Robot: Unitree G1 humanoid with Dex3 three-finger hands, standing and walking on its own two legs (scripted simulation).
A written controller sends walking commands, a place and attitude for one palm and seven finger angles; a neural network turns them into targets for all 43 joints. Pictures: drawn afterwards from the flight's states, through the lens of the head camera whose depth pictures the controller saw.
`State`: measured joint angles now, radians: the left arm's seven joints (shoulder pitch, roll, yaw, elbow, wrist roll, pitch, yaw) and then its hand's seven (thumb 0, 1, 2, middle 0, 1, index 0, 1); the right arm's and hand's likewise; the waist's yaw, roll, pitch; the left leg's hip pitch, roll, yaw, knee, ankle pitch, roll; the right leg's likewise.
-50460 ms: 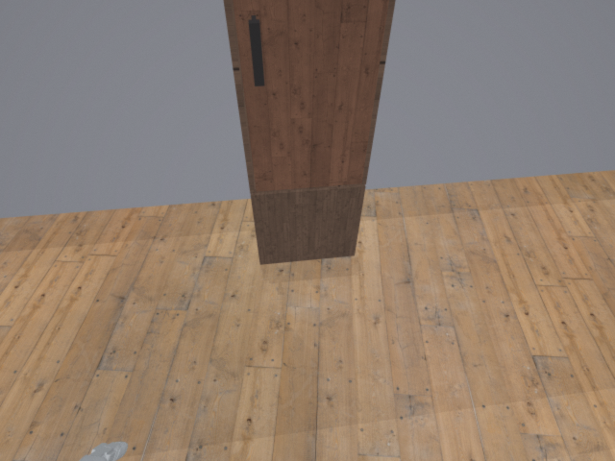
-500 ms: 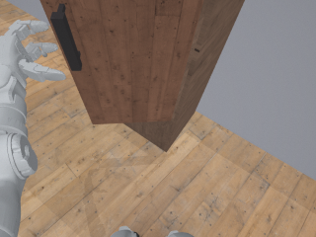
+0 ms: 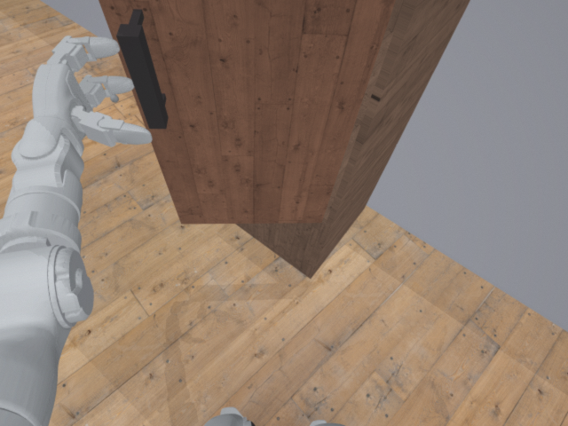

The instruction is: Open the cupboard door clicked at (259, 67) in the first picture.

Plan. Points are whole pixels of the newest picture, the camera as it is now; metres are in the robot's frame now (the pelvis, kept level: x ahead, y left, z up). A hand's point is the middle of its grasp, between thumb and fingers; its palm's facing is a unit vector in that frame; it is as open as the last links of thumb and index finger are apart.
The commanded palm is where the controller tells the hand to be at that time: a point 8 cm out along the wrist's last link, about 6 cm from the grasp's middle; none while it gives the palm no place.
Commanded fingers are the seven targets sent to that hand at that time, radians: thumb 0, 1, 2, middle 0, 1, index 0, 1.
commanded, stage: slide the fingers in behind the handle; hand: left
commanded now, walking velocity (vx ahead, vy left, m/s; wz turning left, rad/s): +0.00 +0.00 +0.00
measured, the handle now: (148, 72) +0.56 +0.16 +0.15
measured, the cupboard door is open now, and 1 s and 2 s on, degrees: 40 40 40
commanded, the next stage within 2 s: close the thumb around the handle in 1.06 s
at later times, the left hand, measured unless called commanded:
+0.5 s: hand (157, 103) +0.50 +0.14 +0.15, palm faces +0.02 -1.00 -0.02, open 14.0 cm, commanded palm +0.48 +0.18 +0.14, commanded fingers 0.00 -0.50 0.30 -0.30 -1.20 -0.30 -1.20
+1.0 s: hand (161, 101) +0.50 +0.14 +0.15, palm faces +0.01 -1.00 +0.00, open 14.0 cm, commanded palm +0.49 +0.18 +0.14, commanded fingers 0.00 -0.50 0.30 -0.30 -1.20 -0.30 -1.20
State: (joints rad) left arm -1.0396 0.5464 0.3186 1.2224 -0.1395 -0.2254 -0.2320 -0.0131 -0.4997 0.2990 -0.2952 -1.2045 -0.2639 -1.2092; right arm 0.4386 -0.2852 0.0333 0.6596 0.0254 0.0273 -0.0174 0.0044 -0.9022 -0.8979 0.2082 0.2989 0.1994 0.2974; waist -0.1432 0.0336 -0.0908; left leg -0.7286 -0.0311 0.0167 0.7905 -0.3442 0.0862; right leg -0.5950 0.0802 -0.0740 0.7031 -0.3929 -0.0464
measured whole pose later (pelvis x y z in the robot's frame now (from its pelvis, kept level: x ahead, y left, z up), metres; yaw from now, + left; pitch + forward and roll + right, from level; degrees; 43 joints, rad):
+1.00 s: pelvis -0.01 -0.02 +0.00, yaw +0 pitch +14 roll -2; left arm -1.04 0.48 0.30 1.24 -0.12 -0.25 -0.17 -0.01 -0.50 0.30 -0.28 -1.20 -0.29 -1.20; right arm 0.43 -0.30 0.03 0.67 0.03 0.00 -0.01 0.01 -0.90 -0.90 0.21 0.30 0.20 0.30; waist -0.15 0.03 -0.08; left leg -0.69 -0.02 0.01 0.76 -0.32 0.06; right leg -0.58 0.09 -0.07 0.70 -0.38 -0.08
